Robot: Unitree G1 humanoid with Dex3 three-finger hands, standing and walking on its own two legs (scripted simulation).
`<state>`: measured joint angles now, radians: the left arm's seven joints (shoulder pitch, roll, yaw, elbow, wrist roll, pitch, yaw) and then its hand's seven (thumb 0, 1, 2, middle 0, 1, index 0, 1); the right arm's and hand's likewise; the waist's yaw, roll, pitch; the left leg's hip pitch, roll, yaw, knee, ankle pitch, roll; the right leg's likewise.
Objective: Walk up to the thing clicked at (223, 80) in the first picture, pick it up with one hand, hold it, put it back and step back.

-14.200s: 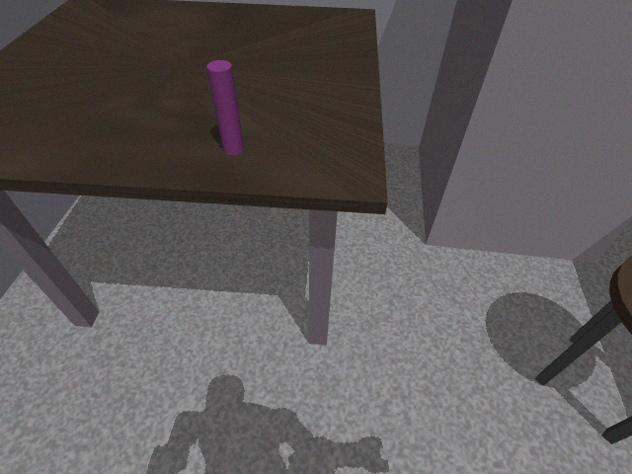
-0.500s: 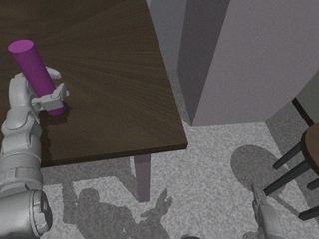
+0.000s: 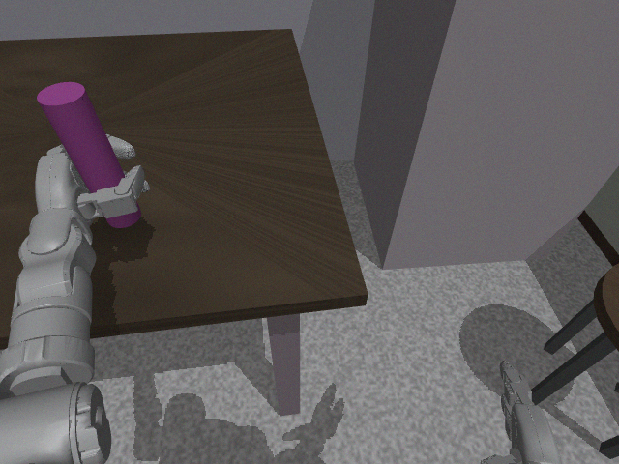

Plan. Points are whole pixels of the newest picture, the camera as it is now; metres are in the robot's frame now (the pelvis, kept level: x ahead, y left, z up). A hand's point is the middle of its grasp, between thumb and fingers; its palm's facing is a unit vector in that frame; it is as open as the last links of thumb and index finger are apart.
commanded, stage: lift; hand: left
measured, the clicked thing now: (97, 164) +0.44 +0.22 +0.19
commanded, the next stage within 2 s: hold in 1.06 s
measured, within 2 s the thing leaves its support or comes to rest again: neither
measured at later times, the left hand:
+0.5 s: hand (94, 163) +0.38 +0.19 +0.23, palm faces +0.15 -0.99 -0.01, open 5.5 cm
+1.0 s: hand (78, 149) +0.35 +0.18 +0.27, palm faces +0.13 -0.99 +0.01, open 5.5 cm
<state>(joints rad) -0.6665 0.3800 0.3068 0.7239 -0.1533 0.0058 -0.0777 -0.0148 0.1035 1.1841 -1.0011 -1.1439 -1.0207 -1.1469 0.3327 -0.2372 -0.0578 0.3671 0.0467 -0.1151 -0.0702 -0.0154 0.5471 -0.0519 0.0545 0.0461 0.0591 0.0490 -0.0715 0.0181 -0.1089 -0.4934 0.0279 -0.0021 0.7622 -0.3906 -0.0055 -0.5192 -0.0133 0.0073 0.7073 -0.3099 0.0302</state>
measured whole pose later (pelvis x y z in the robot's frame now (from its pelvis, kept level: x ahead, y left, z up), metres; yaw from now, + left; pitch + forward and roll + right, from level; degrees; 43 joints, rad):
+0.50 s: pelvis +0.00 -0.01 +0.01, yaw +1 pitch +0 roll +0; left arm -0.54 0.32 0.28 0.24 -0.19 0.41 -0.06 -0.01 0.11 1.18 -1.00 -1.14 -1.02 -1.14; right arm 0.33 -0.22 -0.05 0.46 0.05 -0.19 -0.07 -0.02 0.57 -0.05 0.06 0.05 0.06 0.05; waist -0.01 0.05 -0.08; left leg -0.30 0.01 -0.02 0.63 -0.34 -0.01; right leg -0.33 -0.03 -0.01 0.61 -0.28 0.03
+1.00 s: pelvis -0.01 +0.00 +0.02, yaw +2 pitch -1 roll +0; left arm -0.54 0.30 0.29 0.06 -0.22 0.62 -0.04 -0.01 0.11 1.17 -0.99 -1.15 -1.01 -1.15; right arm 0.28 -0.22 -0.08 0.59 0.06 -0.25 -0.05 -0.02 0.55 -0.05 0.05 0.05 0.06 0.05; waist 0.01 0.06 -0.09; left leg -0.26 0.01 -0.02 0.59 -0.31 0.00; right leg -0.29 -0.04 -0.01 0.57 -0.25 0.03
